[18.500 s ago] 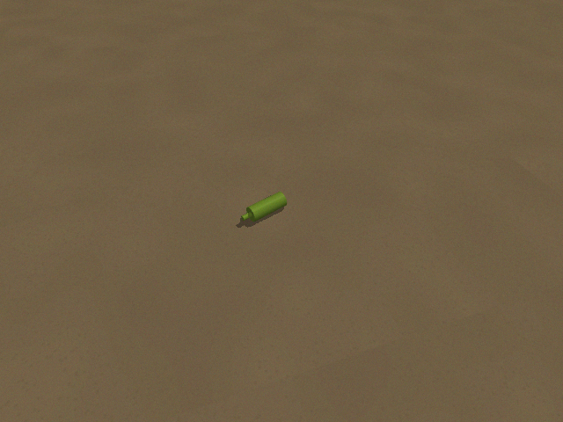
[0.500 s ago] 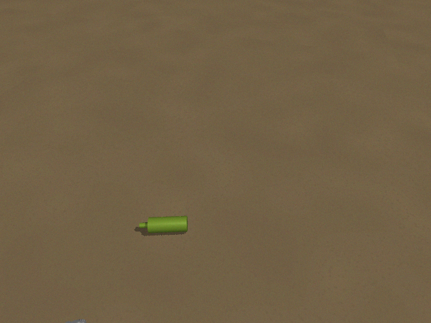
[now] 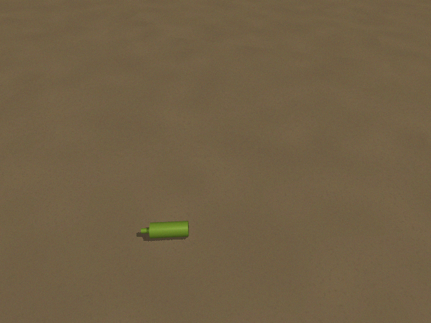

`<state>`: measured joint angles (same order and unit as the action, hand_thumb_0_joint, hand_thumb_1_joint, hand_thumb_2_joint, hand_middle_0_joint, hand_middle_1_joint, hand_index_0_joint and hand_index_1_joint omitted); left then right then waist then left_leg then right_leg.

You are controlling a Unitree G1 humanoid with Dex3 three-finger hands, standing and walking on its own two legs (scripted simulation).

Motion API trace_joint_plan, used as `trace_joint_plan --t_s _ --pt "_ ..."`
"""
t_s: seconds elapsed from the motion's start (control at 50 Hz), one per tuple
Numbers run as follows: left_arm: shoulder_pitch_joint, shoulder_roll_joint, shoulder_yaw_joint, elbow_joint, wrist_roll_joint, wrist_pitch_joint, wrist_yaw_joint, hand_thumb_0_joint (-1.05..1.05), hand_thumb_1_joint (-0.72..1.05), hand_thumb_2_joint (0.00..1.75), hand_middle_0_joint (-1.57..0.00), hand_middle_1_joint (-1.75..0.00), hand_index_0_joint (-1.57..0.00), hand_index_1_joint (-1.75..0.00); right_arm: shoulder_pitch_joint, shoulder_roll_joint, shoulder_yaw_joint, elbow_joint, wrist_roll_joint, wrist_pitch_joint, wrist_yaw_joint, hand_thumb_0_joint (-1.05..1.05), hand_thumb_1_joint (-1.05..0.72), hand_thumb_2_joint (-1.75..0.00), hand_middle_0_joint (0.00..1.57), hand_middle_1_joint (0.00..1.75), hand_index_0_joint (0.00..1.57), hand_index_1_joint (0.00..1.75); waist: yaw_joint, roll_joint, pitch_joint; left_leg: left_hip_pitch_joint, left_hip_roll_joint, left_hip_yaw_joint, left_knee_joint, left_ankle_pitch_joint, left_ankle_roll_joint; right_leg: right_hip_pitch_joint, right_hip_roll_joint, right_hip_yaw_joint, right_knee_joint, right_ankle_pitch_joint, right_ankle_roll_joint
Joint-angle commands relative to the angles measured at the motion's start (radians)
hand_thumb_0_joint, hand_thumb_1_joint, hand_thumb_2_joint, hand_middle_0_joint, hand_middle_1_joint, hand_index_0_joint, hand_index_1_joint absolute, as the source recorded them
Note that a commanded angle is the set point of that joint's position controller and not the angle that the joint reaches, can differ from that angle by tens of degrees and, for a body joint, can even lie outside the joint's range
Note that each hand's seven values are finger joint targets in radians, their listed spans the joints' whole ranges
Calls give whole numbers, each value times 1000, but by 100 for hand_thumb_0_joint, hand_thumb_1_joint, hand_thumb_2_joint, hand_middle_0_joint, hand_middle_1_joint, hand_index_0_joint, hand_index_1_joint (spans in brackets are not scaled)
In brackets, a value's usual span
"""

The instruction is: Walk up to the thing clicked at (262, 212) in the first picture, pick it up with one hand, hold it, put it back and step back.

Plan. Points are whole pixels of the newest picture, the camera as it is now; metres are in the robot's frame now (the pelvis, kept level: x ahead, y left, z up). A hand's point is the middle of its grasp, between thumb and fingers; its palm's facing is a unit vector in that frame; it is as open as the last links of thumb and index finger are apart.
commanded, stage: stand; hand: left
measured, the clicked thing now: (165, 229) +0.76 +0.26 -0.74
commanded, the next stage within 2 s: walk up in 0.52 s
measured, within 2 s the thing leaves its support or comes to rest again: neither
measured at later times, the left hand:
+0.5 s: hand out of the picture +0.07 +0.26 -0.16, palm faces -0.03 -0.94 -0.33, open 7.4 cm
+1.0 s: hand out of the picture +0.11 +0.26 -0.15, palm faces +0.06 -0.91 -0.40, open 7.4 cm
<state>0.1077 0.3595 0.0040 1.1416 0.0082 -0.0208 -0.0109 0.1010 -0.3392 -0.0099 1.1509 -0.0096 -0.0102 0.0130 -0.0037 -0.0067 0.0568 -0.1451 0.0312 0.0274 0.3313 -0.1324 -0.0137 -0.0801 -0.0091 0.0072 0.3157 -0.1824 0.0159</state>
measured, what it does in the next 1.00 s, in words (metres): walks ahead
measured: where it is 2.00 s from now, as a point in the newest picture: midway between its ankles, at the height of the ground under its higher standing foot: outside the picture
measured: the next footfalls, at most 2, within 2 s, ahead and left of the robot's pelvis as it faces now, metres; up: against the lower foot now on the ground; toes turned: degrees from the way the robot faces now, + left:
left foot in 1.10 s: +0.31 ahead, +0.13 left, +0.00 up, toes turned +6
right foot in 1.50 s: +0.41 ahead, -0.11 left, +0.00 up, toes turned +0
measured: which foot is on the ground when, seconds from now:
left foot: down 0.00-0.74, up 0.76-1.00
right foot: down 0.00-1.00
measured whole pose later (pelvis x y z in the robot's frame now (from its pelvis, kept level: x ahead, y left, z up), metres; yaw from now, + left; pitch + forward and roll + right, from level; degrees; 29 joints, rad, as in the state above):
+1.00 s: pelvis +0.12 -0.02 -0.01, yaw +2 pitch -3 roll -1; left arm 0.35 0.39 0.08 0.97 0.02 -0.07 -0.03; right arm 0.22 -0.43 -0.08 0.96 -0.02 0.01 0.07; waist 0.03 0.05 0.11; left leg -0.46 0.05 -0.06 0.75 -0.26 0.00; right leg 0.04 0.00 -0.09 0.34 -0.32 -0.01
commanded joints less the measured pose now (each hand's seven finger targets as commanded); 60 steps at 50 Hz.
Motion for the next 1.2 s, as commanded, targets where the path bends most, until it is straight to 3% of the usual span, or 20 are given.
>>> trace_joint_plan --t_s 0.0,0.34,0.48,0.5,0.54,0.58,0.6,0.68,0.7,0.72,0.76,0.82,0.86,0.94,1.0,1.08,1.1,1.12,1.14,1.18 --pt "-49 205 35 -59 -2 -17 12 0 90 90 -20 -30 -20 -30 -62 -220 -38 -64 -1 -24 -11 0 -90 -90 20 30 20 30 -1 25 -45 21 105 -116 -84 -53 25 -73 -107 93 -69 -22 -29" --pt "-17 211 30 -59 0 -11 12 0 90 90 -20 -30 -20 -30 -49 -227 -36 -57 -2 -22 -11 0 -90 -90 20 30 20 30 -1 23 -46 17 104 -118 -88 -68 28 -70 -112 93 -51 -15 -33" --pt "-22 216 32 -66 0 -13 15 0 90 90 -20 -30 -20 -30 -57 -222 -33 -61 1 -25 -13 0 -90 -90 20 30 20 30 0 11 -91 66 109 -107 -52 83 33 -55 -119 91 -39 72 -31" --pt "36 262 76 -102 11 -23 -4 0 90 90 -20 -30 -20 -30 32 -298 -82 -99 -8 -30 10 0 -90 -90 20 30 20 30 -10 41 -177 100 66 -121 -15 -401 92 -53 -50 45 40 -319 -64" --pt "7 237 81 -114 24 -18 -14 0 90 90 -20 -30 -20 -30 92 -325 -104 -87 -22 -23 18 0 -90 -90 20 30 20 30 -34 122 -30 66 144 -258 -124 -700 135 -278 -5 -7 197 -459 -58" --pt "19 225 91 -149 27 -16 -20 0 90 90 -20 -30 -20 -30 64 -350 -126 -132 -24 -23 20 0 -90 -90 20 30 20 30 -32 176 80 -13 309 -413 -226 -635 231 -359 -27 -23 408 -317 -38" --pt "31 222 95 -158 22 -21 -21 0 90 90 -20 -30 -20 -30 41 -350 -131 -148 -28 -29 17 0 -90 -90 20 30 20 30 -16 142 101 -5 318 -407 -201 -510 248 -366 -69 17 362 -305 -45" --pt "224 218 116 -125 24 -46 -23 0 90 90 -20 -30 -20 -30 -55 -265 -111 -229 -22 -17 35 0 -90 -90 20 30 20 30 86 74 -29 -193 111 -131 51 -416 130 81 -9 -38 31 -130 -64" --pt "357 258 138 -90 30 -47 -12 0 90 90 -20 -30 -20 -30 -94 -217 -98 -254 -14 -11 32 0 -90 -90 20 30 20 30 155 -82 -22 -376 25 -47 296 -428 79 223 -80 120 -68 -251 -82" --pt "369 341 160 -114 45 -52 -1 0 90 90 -20 -30 -20 -30 -88 -170 -83 -284 -16 -7 32 0 -90 -90 20 30 20 30 158 -212 10 -600 -102 -36 561 -452 32 266 -283 469 -194 -514 -132" --pt "157 388 167 -207 40 -53 3 0 90 90 -20 -30 -20 -30 4 -267 -114 -264 -17 -6 27 0 -90 -90 20 30 20 30 67 -68 99 -534 -3 -178 632 -332 38 16 -421 573 -250 -685 -245" --pt "109 280 134 -245 14 -78 2 0 90 90 -20 -30 -20 -30 96 -261 -112 -222 -7 -18 41 0 -90 -90 20 30 20 30 5 -55 102 -495 21 -188 617 -208 27 82 -257 248 -192 -218 -182" --pt "157 275 133 -243 6 -80 2 0 90 90 -20 -30 -20 -30 113 -234 -98 -238 -9 -19 45 0 -90 -90 20 30 20 30 13 -92 69 -462 11 -139 571 -173 14 119 -239 141 -121 142 -186" --pt "191 290 136 -273 9 -74 2 0 90 90 -20 -30 -20 -30 40 -215 -93 -302 -12 -20 61 0 -90 -90 20 30 20 30 43 -127 76 -359 33 -60 364 -102 13 78 -221 15 -35 358 -186" --pt "220 299 128 -292 7 -64 -1 0 90 90 -20 -30 -20 -30 8 -219 -107 -330 -11 -23 67 0 -90 -90 20 30 20 30 58 -135 64 -247 15 17 283 -34 34 17 -220 -5 5 364 -172" --pt "239 260 106 -324 0 -57 2 0 90 90 -20 -30 -20 -30 310 -295 -156 -268 -22 -39 48 0 -90 -90 20 30 20 30 -98 81 -106 226 -22 20 186 -35 106 -191 -129 -83 488 307 -122" --pt "316 188 87 -328 -14 -53 4 0 90 90 -20 -30 -20 -30 395 -361 -180 -269 -38 -44 35 0 -90 -90 20 30 20 30 -122 300 -164 354 146 -248 116 -153 171 -381 -11 -99 770 -9 -69" --pt "355 187 89 -335 -16 -50 6 0 90 90 -20 -30 -20 -30 370 -403 -176 -305 -22 -49 27 0 -90 -90 20 30 20 30 -93 293 -194 356 347 -694 -28 -302 255 -498 106 12 863 -397 -68" --pt "308 281 101 -319 -10 -41 18 0 90 90 -20 -30 -20 -30 298 -409 -183 -324 12 -48 27 0 -90 -90 20 30 20 30 -87 208 -160 241 385 -730 -87 -387 309 -473 21 98 940 -406 -90" --pt "277 291 98 -316 -17 -41 9 0 90 90 -20 -30 -20 -30 194 -341 -152 -358 12 -46 19 0 -90 -90 20 30 20 30 -38 108 -19 25 305 -462 -91 -285 250 -444 -28 136 932 -276 -88"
